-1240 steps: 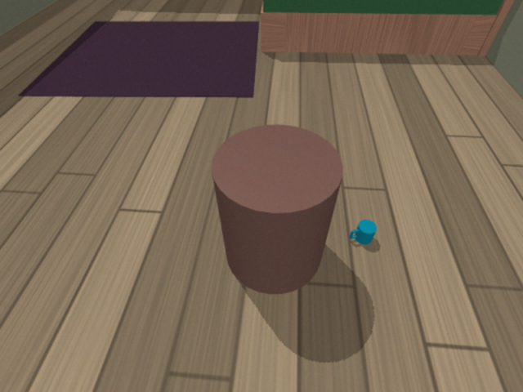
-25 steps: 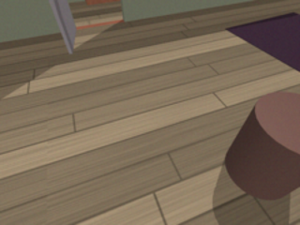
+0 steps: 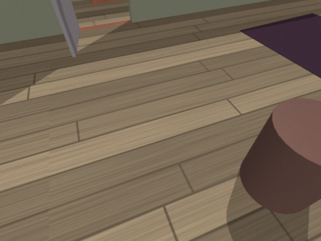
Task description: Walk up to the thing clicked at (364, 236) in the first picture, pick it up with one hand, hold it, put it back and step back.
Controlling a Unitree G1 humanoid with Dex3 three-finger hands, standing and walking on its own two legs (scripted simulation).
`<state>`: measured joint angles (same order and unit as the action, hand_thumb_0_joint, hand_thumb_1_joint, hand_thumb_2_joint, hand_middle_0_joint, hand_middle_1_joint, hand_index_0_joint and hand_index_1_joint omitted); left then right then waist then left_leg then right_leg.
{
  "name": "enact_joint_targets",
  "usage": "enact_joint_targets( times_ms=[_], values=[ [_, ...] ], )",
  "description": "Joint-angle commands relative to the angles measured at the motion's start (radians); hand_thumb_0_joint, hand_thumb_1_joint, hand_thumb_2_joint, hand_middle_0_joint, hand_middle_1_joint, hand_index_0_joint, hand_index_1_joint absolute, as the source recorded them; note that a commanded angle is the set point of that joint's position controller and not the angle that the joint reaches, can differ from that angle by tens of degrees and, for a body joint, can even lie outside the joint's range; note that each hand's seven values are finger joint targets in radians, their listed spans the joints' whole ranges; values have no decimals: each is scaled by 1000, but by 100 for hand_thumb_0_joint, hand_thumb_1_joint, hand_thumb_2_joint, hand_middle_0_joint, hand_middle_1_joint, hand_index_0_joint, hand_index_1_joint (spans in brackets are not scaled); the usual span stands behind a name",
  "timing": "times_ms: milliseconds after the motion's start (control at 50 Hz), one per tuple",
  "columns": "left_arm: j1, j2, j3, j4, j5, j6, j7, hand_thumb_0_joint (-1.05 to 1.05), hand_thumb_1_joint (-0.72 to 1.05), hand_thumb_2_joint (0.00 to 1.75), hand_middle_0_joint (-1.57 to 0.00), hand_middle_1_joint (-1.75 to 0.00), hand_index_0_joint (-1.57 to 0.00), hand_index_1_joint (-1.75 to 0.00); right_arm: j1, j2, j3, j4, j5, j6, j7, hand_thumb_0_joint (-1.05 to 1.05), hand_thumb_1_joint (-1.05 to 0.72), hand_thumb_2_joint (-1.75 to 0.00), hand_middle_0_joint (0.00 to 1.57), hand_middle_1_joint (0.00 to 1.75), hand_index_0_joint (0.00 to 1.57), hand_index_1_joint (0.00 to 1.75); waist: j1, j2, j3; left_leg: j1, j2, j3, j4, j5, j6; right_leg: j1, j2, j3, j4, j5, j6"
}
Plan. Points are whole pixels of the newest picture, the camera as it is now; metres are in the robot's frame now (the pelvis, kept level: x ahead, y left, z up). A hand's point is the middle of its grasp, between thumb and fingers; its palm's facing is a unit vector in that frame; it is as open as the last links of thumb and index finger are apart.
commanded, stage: stand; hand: left
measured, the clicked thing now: out of the picture +0.30 -0.98 -0.74
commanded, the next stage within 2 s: walk up in 0.76 s
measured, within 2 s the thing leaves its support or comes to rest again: neither
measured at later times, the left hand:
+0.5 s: hand out of the picture +0.08 +0.26 -0.15, palm faces -0.03 -0.94 -0.35, open 7.3 cm
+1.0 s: hand out of the picture +0.07 +0.31 -0.16, palm faces +0.04 -0.93 -0.35, open 7.3 cm
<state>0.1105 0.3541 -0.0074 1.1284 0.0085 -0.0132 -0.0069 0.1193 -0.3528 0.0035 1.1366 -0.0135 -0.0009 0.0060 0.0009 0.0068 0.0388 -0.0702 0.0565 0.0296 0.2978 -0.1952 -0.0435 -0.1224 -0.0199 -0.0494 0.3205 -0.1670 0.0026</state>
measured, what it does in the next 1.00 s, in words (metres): lifts its left foot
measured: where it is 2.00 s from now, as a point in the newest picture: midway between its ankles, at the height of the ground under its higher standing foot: (155, 207)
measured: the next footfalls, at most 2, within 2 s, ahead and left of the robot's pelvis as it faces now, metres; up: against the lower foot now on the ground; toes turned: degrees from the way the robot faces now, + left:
left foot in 1.04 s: +0.13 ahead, +0.17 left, +0.00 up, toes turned +6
right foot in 1.46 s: +0.39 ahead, -0.08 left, +0.00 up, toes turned -4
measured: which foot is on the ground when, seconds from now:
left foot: down 0.00-0.84, up 0.86-1.00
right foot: down 0.00-1.00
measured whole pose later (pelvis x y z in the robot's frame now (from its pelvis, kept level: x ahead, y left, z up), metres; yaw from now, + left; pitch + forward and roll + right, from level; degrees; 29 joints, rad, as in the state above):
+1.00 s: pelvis +0.04 +0.03 -0.01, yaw +2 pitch -1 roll -2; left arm 0.24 0.41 0.07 1.01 0.05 -0.04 -0.06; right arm 0.21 -0.43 -0.09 1.03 -0.04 -0.02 0.07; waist 0.04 0.02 0.04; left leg -0.33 0.07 0.01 0.68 -0.44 0.02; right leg -0.09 -0.03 -0.07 0.39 -0.28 -0.02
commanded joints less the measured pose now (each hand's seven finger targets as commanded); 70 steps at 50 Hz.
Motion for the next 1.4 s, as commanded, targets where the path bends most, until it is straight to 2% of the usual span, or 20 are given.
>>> enact_joint_targets(
  times_ms=[0,720,740,760,800,820,840,880,940,980,1000,1020,1040,1060,1080,1100,1160,1240,1320,1380],
  values=[
    [-47,220,48,-56,-1,-17,14,0,90,90,-20,-30,-20,-30,-46,-212,-42,-60,1,-24,-13,0,-90,-90,20,30,20,30,-1,-1,-55,-19,96,-66,-43,144,48,25,-120,102,-39,166,-22],
    [-36,219,46,-59,0,-21,17,0,90,90,-20,-30,-20,-30,-39,-209,-44,-65,2,-22,-11,0,-90,-90,20,30,20,30,-1,-7,-66,-2,97,-63,-38,177,50,37,-123,98,-37,206,-20],
    [22,299,112,-109,19,-32,-12,0,90,90,-20,-30,-20,-30,24,-287,-103,-118,-11,-39,12,0,-90,-90,20,30,20,30,5,-28,-167,-14,48,-51,66,-318,117,89,-65,87,33,-329,-59],
    [43,305,119,-101,28,-32,-21,0,90,90,-20,-30,-20,-30,5,-292,-110,-124,-21,-39,22,0,-90,-90,20,30,20,30,25,-16,-79,-131,49,-61,94,-474,127,20,-99,143,33,-517,-83],
    [77,321,139,-118,31,-33,-33,0,90,90,-20,-30,-20,-30,-98,-245,-109,-186,-25,-34,37,0,-90,-90,20,30,20,30,69,-96,100,-417,8,7,243,-393,99,19,-202,301,-77,-647,-151],
    [106,341,151,-123,34,-38,-32,0,90,90,-20,-30,-20,-30,-120,-223,-109,-202,-27,-36,41,0,-90,-90,20,30,20,30,99,-182,142,-549,-16,35,430,-305,78,80,-312,437,-191,-639,-220],
    [139,356,156,-137,40,-48,-30,0,90,90,-20,-30,-20,-30,-125,-232,-110,-216,-28,-42,40,0,-90,-90,20,30,20,30,115,-153,129,-608,29,-41,489,-299,75,136,-378,503,-213,-523,-276],
    [105,340,155,-164,33,-53,-30,0,90,90,-20,-30,-20,-30,-58,-245,-124,-212,-22,-48,51,0,-90,-90,20,30,20,30,73,-114,39,-527,54,-79,513,-278,69,132,-316,407,-200,-504,-247],
    [-2,343,151,-228,39,-53,-39,0,90,90,-20,-30,-20,-30,37,-246,-138,-204,-18,-58,65,0,-90,-90,20,30,20,30,7,-189,29,-336,59,-52,361,-254,65,-2,-261,250,-154,-387,-208],
    [-75,322,143,-257,32,-43,-47,0,90,90,-20,-30,-20,-30,191,-236,-157,-165,-23,-63,58,0,-90,-90,20,30,20,30,-90,-129,7,-65,19,31,176,-50,53,-189,-190,110,-7,-375,-157],
    [-64,277,130,-265,30,-36,-50,0,90,90,-20,-30,-20,-30,297,-263,-179,-126,-33,-68,48,0,-90,-90,20,30,20,30,-134,10,-28,165,-19,40,161,-15,39,-368,-123,39,189,-412,-121],
    [-8,194,104,-279,27,-31,-53,0,90,90,-20,-30,-20,-30,397,-355,-208,-107,-45,-73,35,0,-90,-90,20,30,20,30,-173,314,-65,325,78,-154,25,-307,93,-567,6,-75,547,-456,-94],
    [4,168,96,-287,19,-29,-46,0,90,90,-20,-30,-20,-30,370,-432,-211,-156,-55,-83,27,0,-90,-90,20,30,20,30,-156,348,-35,190,324,-665,-187,-663,171,-676,103,78,781,-436,-55],
    [-12,275,115,-276,21,-31,-37,0,90,90,-20,-30,-20,-30,248,-435,-204,-202,-17,-83,26,0,-90,-90,20,30,20,30,-107,159,50,10,382,-715,-229,-721,247,-598,8,219,798,-349,-68],
    [31,294,110,-253,7,-34,-40,0,90,90,-20,-30,-20,-30,174,-391,-183,-224,-9,-85,24,0,-90,-90,20,30,20,30,-59,55,61,15,333,-556,-171,-561,226,-587,-13,228,804,-254,-60],
    [104,286,112,-215,-6,-34,-42,0,90,90,-20,-30,-20,-30,128,-348,-163,-248,-8,-91,23,0,-90,-90,20,30,20,30,-8,74,61,22,281,-434,-146,-466,216,-561,-29,216,779,-199,-50],
    [140,286,116,-189,3,-33,-58,0,90,90,-20,-30,-20,-30,135,-306,-147,-262,-7,-103,25,0,-90,-90,20,30,20,30,-5,119,95,-58,217,-226,-161,-272,214,-474,-51,160,659,-113,-4],
    [52,261,108,-248,9,-35,-74,0,90,90,-20,-30,-20,-30,183,-323,-153,-281,-5,-108,28,0,-90,-90,20,30,20,30,-31,115,112,9,226,-133,-147,-67,253,-464,-81,103,450,-55,13],
    [-30,227,104,-289,11,-40,-83,0,90,90,-20,-30,-20,-30,217,-319,-150,-302,2,-98,28,0,-90,-90,20,30,20,30,-53,114,77,11,175,-29,-53,187,214,-337,-52,4,279,60,-23],
    [-9,225,114,-289,8,-43,-78,0,90,90,-20,-30,-20,-30,223,-318,-151,-326,3,-88,18,0,-90,-90,20,30,20,30,-33,102,61,-51,183,-35,35,240,204,-194,-21,-28,276,29,-46]
  ],
)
